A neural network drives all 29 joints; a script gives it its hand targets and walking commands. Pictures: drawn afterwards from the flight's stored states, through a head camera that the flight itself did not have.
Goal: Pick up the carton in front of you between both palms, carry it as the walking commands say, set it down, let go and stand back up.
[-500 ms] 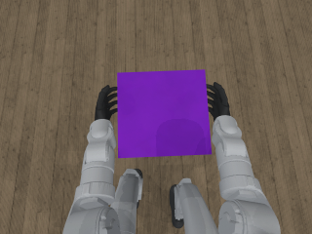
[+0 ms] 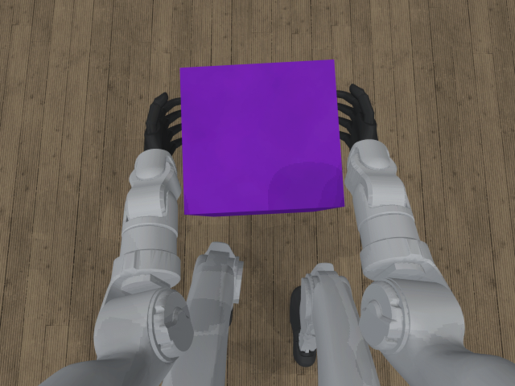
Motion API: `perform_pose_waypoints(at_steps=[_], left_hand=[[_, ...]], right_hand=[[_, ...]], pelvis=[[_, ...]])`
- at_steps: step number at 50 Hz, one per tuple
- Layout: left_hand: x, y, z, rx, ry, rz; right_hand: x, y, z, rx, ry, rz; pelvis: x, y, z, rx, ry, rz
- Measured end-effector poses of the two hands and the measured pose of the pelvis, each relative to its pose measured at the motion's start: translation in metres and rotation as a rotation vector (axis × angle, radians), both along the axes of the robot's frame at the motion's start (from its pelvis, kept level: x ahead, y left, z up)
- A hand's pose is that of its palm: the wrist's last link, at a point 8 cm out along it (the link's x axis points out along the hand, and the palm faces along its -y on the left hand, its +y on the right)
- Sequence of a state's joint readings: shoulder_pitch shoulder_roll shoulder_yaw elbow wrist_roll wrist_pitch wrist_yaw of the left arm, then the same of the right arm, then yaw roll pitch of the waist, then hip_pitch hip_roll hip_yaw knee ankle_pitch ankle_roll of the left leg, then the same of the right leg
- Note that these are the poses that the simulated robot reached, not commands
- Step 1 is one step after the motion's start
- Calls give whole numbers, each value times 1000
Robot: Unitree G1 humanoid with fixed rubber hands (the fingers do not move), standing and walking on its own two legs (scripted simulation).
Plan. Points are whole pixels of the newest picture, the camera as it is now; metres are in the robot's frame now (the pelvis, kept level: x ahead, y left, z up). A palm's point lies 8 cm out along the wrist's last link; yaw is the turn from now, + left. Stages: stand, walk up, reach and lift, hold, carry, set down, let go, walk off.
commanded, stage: set down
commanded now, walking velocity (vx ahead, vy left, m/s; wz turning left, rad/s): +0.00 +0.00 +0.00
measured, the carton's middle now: (260, 155) +0.46 +0.07 -0.17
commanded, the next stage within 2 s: none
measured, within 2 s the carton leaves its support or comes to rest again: rests again in 1.78 s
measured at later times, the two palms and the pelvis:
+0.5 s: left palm (175, 159) +0.45 +0.24 -0.25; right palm (325, 144) +0.51 -0.06 -0.24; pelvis -0.03 +0.00 -0.11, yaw -1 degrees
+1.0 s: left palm (177, 157) +0.46 +0.25 -0.30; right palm (315, 151) +0.52 -0.05 -0.32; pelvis -0.03 +0.00 -0.16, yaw -1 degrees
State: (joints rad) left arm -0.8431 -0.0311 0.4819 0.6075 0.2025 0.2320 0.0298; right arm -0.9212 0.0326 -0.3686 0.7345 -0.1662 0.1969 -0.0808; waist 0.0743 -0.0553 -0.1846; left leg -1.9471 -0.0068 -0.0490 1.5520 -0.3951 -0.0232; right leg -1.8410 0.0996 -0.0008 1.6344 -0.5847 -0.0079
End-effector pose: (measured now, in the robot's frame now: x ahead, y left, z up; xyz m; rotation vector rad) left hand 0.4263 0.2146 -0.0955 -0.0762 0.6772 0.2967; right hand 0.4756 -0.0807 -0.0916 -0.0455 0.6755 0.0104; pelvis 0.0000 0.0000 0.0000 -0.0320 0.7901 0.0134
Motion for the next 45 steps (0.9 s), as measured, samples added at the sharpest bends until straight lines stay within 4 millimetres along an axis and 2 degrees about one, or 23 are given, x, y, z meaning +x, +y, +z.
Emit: perform_pose_waypoints(at_steps=[12, 29, 35, 39, 45], left_hand=[[10, 11, -76, 2, 17, 19], [24, 25, -178, 29, 65, 24], [33, 41, -194, 49, 75, 31], [35, 43, -197, 43, 75, 32], [37, 35, -202, 30, 89, -1]], right_hand=[[18, 13, -74, -15, 13, 32], [42, 28, -179, -47, 48, 97], [46, 43, -210, -39, 51, 122], [46, 44, -217, -29, 54, 120], [45, 33, -222, -34, 69, 115]], pelvis=[[-16, 3, -60, -7, 15, -10], [-30, 2, -127, 9, -12, -28], [-29, 0, -144, 18, -41, -24], [-27, 0, -151, 22, -53, -26], [-26, -1, -157, 26, -53, -32]])
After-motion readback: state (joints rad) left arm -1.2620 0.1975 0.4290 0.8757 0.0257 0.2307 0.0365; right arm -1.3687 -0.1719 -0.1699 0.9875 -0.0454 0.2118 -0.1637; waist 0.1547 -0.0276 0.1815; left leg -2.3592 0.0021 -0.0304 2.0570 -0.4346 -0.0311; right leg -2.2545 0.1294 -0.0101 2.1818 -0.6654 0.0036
